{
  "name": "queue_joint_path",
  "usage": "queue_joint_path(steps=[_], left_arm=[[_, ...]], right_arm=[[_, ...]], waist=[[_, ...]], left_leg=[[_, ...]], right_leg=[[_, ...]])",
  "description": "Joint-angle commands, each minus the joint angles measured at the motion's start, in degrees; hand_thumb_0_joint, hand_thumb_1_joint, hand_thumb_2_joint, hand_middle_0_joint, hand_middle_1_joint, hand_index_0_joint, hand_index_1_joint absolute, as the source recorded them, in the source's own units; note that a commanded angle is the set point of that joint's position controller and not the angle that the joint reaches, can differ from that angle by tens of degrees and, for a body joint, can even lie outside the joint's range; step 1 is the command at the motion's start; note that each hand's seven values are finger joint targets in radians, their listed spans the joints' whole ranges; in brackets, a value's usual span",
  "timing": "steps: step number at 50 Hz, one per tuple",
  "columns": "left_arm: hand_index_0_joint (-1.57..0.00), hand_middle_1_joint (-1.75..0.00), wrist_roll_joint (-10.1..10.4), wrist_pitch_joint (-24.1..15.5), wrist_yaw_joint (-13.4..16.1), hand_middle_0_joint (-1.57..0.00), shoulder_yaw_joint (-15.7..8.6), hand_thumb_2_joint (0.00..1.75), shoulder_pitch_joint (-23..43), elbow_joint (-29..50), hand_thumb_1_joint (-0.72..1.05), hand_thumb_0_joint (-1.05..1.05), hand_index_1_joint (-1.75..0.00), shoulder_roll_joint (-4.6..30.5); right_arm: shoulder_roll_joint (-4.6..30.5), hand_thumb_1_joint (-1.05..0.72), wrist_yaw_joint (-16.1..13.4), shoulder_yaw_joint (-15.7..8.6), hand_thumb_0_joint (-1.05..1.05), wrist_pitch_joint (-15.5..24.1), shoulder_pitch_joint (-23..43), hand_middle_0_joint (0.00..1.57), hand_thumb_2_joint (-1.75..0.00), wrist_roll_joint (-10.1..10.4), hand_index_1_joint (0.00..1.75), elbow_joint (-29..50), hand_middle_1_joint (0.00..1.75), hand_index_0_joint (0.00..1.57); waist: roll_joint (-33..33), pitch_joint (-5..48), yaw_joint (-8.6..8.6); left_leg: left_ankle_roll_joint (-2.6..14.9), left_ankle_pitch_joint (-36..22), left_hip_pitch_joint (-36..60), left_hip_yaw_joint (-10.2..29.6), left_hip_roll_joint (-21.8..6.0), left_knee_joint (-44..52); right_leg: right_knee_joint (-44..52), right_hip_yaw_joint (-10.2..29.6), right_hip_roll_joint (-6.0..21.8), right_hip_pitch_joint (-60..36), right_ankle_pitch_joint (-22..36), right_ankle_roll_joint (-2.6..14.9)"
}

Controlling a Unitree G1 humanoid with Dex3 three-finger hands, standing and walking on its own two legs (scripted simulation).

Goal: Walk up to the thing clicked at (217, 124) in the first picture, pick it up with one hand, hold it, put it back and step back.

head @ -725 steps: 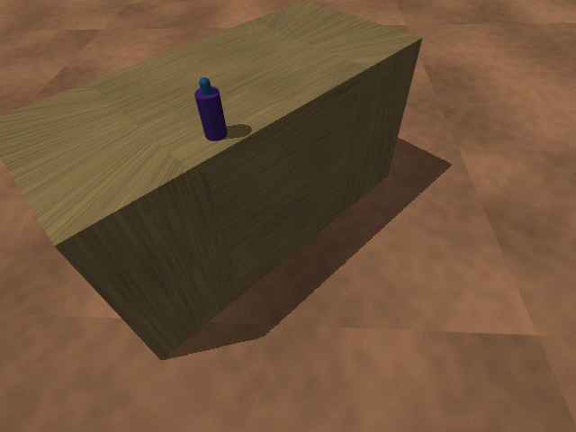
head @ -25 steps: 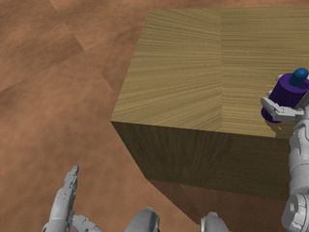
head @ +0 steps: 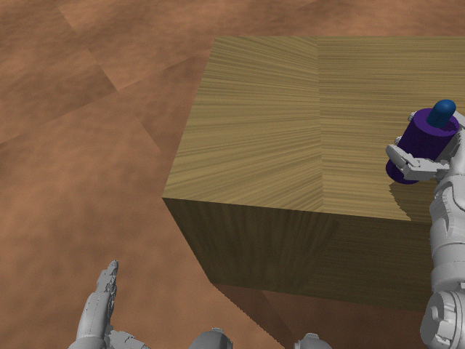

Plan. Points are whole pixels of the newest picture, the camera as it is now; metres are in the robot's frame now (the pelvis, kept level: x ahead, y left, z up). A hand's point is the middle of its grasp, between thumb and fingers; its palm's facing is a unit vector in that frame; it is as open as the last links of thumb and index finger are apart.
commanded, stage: settle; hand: right
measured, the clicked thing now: (422, 141) +0.44 -0.24 +0.11
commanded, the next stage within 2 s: lift in 0.36 s
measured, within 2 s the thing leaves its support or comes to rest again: neither
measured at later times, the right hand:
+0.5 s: hand (420, 136) +0.44 -0.23 +0.11, palm faces +0.24 +0.97 +0.01, open 8.8 cm
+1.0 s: hand (439, 118) +0.40 -0.21 +0.19, palm faces +0.22 +0.98 -0.01, open 8.8 cm
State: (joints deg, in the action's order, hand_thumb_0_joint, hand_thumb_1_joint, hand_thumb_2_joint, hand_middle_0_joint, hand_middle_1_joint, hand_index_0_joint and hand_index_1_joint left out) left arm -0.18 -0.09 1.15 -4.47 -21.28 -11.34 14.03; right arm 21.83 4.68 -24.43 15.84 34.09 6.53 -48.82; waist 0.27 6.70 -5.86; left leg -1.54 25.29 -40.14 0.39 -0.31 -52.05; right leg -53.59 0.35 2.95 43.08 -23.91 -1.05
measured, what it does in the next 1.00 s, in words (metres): stands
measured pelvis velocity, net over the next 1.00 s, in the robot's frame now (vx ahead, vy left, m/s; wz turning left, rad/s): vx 0.01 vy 0.00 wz -0.01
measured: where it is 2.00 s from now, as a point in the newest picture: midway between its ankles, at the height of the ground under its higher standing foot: outside the picture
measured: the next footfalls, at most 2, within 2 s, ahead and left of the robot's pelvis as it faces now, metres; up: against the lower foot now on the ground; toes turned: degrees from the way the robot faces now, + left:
none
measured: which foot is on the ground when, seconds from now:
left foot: down 0.00-1.00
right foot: down 0.00-1.00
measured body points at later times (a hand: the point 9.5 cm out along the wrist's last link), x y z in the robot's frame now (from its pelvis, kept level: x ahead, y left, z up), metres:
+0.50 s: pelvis +0.01 +0.00 +0.01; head +0.06 -0.01 +0.46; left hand +0.16 +0.26 -0.03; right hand +0.42 -0.28 +0.12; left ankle +0.00 +0.14 -0.69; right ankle +0.02 -0.13 -0.69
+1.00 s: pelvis +0.01 +0.00 +0.03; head +0.01 +0.01 +0.48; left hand +0.16 +0.26 -0.04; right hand +0.38 -0.26 +0.19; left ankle +0.00 +0.14 -0.69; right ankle +0.02 -0.13 -0.69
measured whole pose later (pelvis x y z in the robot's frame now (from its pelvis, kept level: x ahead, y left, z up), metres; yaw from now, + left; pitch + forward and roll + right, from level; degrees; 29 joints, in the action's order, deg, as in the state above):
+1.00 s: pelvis +0.01 +0.00 +0.03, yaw +0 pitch +5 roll +0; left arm 2.0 -0.5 2.6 -4.8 -18.0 -24.1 12.5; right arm 15.8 0.5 -16.5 1.0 26.3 9.0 -26.5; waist -2.0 5.4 -1.2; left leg -1.9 21.0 -23.5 0.9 -1.5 -39.9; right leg -40.6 -0.7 1.8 25.9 -19.3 -0.7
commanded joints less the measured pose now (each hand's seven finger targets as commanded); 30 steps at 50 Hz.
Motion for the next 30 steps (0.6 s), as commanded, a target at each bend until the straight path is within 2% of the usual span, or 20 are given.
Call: queue_joint_path(steps=[1,2,4,5,8,9,10,11,14,16,17,18,19,20,22,23,24,27,29,30], left_arm=[[-0.05,-0.05,0.06,-3.44,0.90,-0.05,-2.80,0.05,-0.15,9.46,-0.54,0.00,-0.05,6.83],[-0.05,-0.05,0.14,-3.29,0.92,-0.05,-2.30,0.05,-0.88,8.19,-0.54,0.00,-0.05,6.77],[-0.05,-0.06,0.20,-3.47,0.97,-0.05,-2.05,0.05,0.42,9.51,-0.55,0.00,-0.06,6.25],[-0.05,-0.05,0.19,-3.34,1.30,-0.05,-4.27,0.05,-0.46,8.65,-0.55,0.00,-0.05,8.41],[-0.05,-0.05,0.33,-3.20,1.44,-0.05,-4.28,0.06,-0.25,6.88,-0.55,0.00,-0.06,8.34],[-0.05,-0.05,0.34,-3.11,1.71,-0.05,-5.93,0.05,-0.17,5.92,-0.55,0.00,-0.05,9.47],[-0.05,-0.05,0.35,-3.11,1.55,-0.05,-4.66,0.06,1.02,6.28,-0.55,0.00,-0.05,8.77],[-0.05,-0.05,0.38,-3.29,1.64,-0.05,-4.53,0.06,2.46,7.70,-0.55,0.00,-0.05,8.19],[-0.05,-0.05,0.70,-3.41,1.46,-0.05,-1.51,0.06,2.72,6.13,-0.56,0.00,-0.05,5.63],[-0.05,-0.05,0.73,-3.71,1.62,-0.05,-2.60,0.06,4.56,7.55,-0.56,0.00,-0.05,7.00],[-0.05,-0.05,0.73,-3.74,1.53,-0.05,-1.85,0.06,3.26,8.41,-0.56,0.00,-0.05,6.68],[-0.05,-0.05,0.75,-3.62,1.56,-0.05,-3.17,0.06,2.05,7.92,-0.56,0.00,-0.05,7.54],[-0.05,-0.05,0.74,-3.48,1.71,-0.05,-3.77,0.06,0.55,7.33,-0.56,0.00,-0.05,8.55],[-0.05,-0.05,0.79,-3.35,1.57,-0.05,-2.85,0.06,-1.12,4.93,-0.56,0.00,-0.05,7.43],[-0.05,-0.05,0.74,-3.49,1.70,-0.05,-4.80,0.05,-0.55,4.49,-0.55,0.00,-0.05,9.05],[-0.05,-0.05,0.83,-3.79,1.56,-0.05,-3.00,0.06,2.26,6.06,-0.56,0.00,-0.06,6.88],[-0.06,-0.06,0.79,-3.81,1.70,-0.06,-4.39,0.05,1.02,4.69,-0.55,0.00,-0.06,7.91],[-0.06,-0.06,0.61,-3.62,1.21,-0.06,-2.45,0.05,0.59,0.11,-0.55,0.00,-0.06,5.80],[-0.06,-0.06,0.55,-4.10,1.46,-0.05,-3.42,0.05,4.69,3.42,-0.54,0.00,-0.06,7.33],[-0.06,-0.06,0.73,-4.06,1.38,-0.06,-2.08,0.05,6.08,3.27,-0.54,0.00,-0.06,5.35]], right_arm=[[13.07,-0.39,-0.13,0.42,0.00,4.29,23.78,1.32,-1.31,0.32,1.42,14.99,1.41,1.35],[13.64,-0.41,-0.32,-0.18,0.00,3.77,22.24,1.32,-1.31,0.33,1.42,13.59,1.42,1.35],[14.41,-0.39,-0.73,-0.55,0.00,3.85,25.31,1.31,-1.32,0.55,1.42,17.48,1.42,1.35],[15.42,-0.39,-0.97,-1.35,0.00,3.65,25.54,1.32,-1.32,0.74,1.43,17.87,1.43,1.35],[14.86,-0.42,-1.48,-1.16,0.00,2.79,23.37,1.35,-1.36,0.80,1.46,17.00,1.46,1.38],[14.38,-0.42,-1.57,-0.72,0.00,2.66,23.64,1.35,-1.35,0.78,1.46,16.24,1.46,1.38],[13.99,-0.41,-1.66,-0.55,0.00,2.53,23.18,1.34,-1.34,0.78,1.45,16.12,1.45,1.38],[13.19,-0.41,-1.46,0.04,0.00,2.49,24.27,1.34,-1.33,0.62,1.44,16.66,1.44,1.37],[10.44,-0.39,-0.79,0.94,0.00,1.55,20.70,1.33,-1.34,1.09,1.45,11.09,1.45,1.37],[11.63,-0.39,-0.31,0.63,0.00,1.80,22.03,1.33,-1.35,1.10,1.45,11.88,1.45,1.36],[12.27,-0.38,-0.08,0.77,0.00,1.80,22.22,1.32,-1.34,1.02,1.44,13.82,1.44,1.36],[13.11,-0.39,0.09,0.46,0.00,1.73,22.91,1.31,-1.36,1.11,1.45,14.89,1.45,1.35],[13.80,-0.42,0.07,0.09,0.00,1.41,22.69,1.33,-1.38,1.22,1.47,14.73,1.47,1.37],[13.51,-0.43,0.08,0.19,0.00,1.14,21.94,1.33,-1.39,1.36,1.48,14.42,1.48,1.37],[15.58,-0.43,-0.50,-1.24,0.00,1.32,24.25,1.33,-1.38,1.36,1.47,17.54,1.47,1.36],[14.10,-0.46,-0.72,0.28,0.00,1.75,27.48,1.33,-1.39,1.50,1.47,21.25,1.47,1.36],[15.18,-0.38,-1.16,-0.66,0.00,1.72,27.00,1.32,-1.35,1.40,1.45,20.41,1.45,1.36],[10.61,-0.36,-1.88,0.79,0.00,0.38,20.24,1.28,-1.29,1.28,1.40,14.46,1.40,1.31],[10.05,-0.35,-1.89,2.16,0.00,0.22,22.35,1.27,-1.29,0.81,1.39,17.85,1.39,1.30],[10.96,-0.36,-2.00,2.88,0.00,0.92,26.42,1.28,-1.30,1.01,1.40,25.63,1.40,1.31]], waist=[[-5.54,22.08,0.55],[-5.30,20.68,1.27],[-6.24,23.51,0.68],[-5.56,24.05,0.14],[-5.73,21.40,0.92],[-4.76,20.44,-0.15],[-4.44,20.16,0.78],[-3.68,21.60,-0.05],[-1.09,16.75,0.68],[-1.86,19.47,0.63],[-2.28,21.23,0.90],[-3.23,22.81,0.77],[-2.88,21.77,0.66],[-3.14,19.74,1.06],[-4.08,20.94,0.67],[-5.14,21.05,0.99],[-5.65,21.60,0.67],[-4.54,16.01,2.02],[-4.40,19.68,1.39],[-7.40,21.63,2.61]], left_leg=[[1.60,-19.50,8.72,-1.39,1.46,7.37],[1.63,-19.20,9.05,-1.21,1.40,7.64],[1.34,-20.42,9.98,-0.78,1.20,8.06],[1.25,-21.07,10.04,-0.98,1.31,8.26],[1.41,-21.22,9.73,-1.39,1.35,8.77],[1.34,-21.05,9.12,-1.63,1.45,8.84],[1.36,-21.36,9.68,-1.67,1.38,8.81],[1.15,-22.40,9.96,-1.44,1.29,9.06],[1.13,-20.08,10.48,-1.56,1.31,9.98],[1.16,-20.15,11.33,-1.62,1.33,10.01],[1.21,-21.38,12.05,-1.77,1.44,9.93],[1.09,-23.29,12.49,-1.71,1.34,9.90],[1.02,-23.46,12.45,-1.65,1.29,10.35],[1.02,-23.17,12.75,-1.42,1.12,10.71],[0.88,-24.00,12.54,-1.15,1.02,10.88],[1.19,-22.94,12.42,-1.42,1.11,11.06],[1.15,-23.48,12.02,-1.25,1.05,11.09],[1.30,-22.79,12.01,-1.48,1.11,11.26],[1.37,-22.15,12.46,-1.51,1.26,11.67],[1.66,-22.23,13.19,-1.68,1.21,11.64]], right_leg=[[6.91,-0.55,-1.88,-18.22,18.22,1.47],[7.11,-0.74,-2.06,-17.05,17.61,1.51],[7.06,-0.88,-2.07,-18.42,18.03,1.66],[7.34,-0.76,-1.94,-19.60,18.68,1.69],[8.18,-0.66,-1.89,-20.13,19.83,1.52],[8.54,-0.48,-1.72,-20.12,19.81,1.55],[8.69,-0.44,-1.63,-19.97,20.46,1.51],[8.27,-0.48,-1.57,-20.31,20.98,1.76],[9.39,-0.40,-1.67,-17.15,18.09,1.95],[9.84,-0.30,-1.56,-19.01,18.75,1.75],[9.95,-0.24,-1.45,-20.73,20.78,1.60],[9.50,-0.39,-1.53,-22.33,23.14,1.57],[9.72,-0.55,-1.67,-22.33,22.84,1.65],[10.00,-0.88,-1.95,-21.17,21.74,1.76],[10.13,-0.93,-1.95,-22.37,22.16,1.89],[10.68,-0.84,-1.81,-23.29,21.96,1.61],[10.35,-0.95,-1.80,-24.11,22.43,1.71],[11.19,-0.91,-1.93,-20.64,22.22,1.66],[11.49,-0.74,-1.50,-23.06,22.00,1.59],[11.91,-0.66,-1.45,-25.13,23.48,1.22]])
